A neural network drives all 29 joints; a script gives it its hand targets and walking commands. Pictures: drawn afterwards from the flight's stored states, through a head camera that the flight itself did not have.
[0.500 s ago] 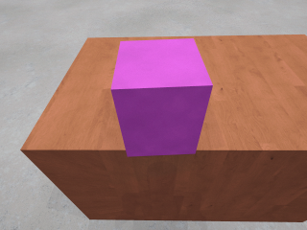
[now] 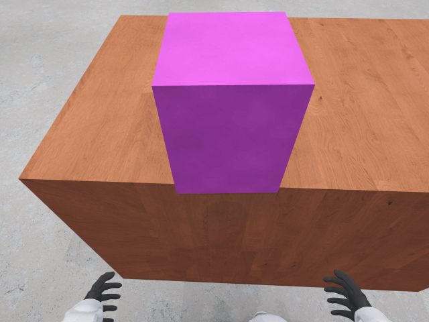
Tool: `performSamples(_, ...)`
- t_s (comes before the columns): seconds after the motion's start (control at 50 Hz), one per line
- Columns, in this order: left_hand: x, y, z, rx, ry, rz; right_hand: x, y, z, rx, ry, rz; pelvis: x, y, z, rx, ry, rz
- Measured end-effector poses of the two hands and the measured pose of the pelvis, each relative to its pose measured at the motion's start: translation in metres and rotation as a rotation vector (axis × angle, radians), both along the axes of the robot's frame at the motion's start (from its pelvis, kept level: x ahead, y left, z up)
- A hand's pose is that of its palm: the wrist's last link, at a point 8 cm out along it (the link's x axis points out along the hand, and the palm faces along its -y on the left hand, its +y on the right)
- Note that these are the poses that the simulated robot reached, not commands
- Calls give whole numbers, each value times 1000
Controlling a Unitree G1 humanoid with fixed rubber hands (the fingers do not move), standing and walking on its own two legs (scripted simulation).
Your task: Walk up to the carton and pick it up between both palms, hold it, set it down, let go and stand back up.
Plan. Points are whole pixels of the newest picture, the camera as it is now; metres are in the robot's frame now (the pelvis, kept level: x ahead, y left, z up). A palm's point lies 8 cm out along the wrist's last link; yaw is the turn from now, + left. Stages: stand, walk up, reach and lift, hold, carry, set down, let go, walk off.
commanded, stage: reach and lift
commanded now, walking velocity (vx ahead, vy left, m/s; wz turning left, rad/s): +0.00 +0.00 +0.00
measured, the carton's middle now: (227, 108) +0.47 -0.01 +0.15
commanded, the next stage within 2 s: none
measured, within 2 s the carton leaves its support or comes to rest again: neither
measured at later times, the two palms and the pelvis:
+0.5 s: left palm (86, 294) +0.20 +0.24 -0.02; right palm (361, 292) +0.19 -0.23 -0.03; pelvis +0.05 +0.00 +0.04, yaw +0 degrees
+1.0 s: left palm (86, 288) +0.20 +0.22 +0.04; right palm (382, 292) +0.18 -0.23 +0.04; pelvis +0.04 +0.01 +0.04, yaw -2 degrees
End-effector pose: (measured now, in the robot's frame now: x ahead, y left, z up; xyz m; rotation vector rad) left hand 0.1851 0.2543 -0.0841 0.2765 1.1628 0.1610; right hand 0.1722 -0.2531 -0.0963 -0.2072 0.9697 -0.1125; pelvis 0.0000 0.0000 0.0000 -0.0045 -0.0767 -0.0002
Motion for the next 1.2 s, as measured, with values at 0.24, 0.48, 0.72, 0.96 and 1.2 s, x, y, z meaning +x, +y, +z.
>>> performSamples(0.24, -22, -12, 27, -43, -61, 60, -3, 2, 38, 3, -51, 8, 31, -9, 26, 5, 0, 15)
performSamples(0.48, 14, -11, 63, -70, -230, 26, 19, 22, 66, 47, -173, -16, 46, 1, 37, -4, 3, 5)
performSamples(0.72, 11, -21, 84, -113, -362, 38, 13, 19, 99, 46, -257, -32, 47, 15, 40, -9, -2, -19)
performSamples(0.96, 11, -33, 115, -133, -496, 31, 6, 24, 130, 78, -363, -50, 38, 15, 41, -4, -7, -32)
performSamples(1.2, 25, -44, 148, -155, -639, 28, 29, 27, 161, 106, -512, -41, 30, 6, 40, 3, 1, -23)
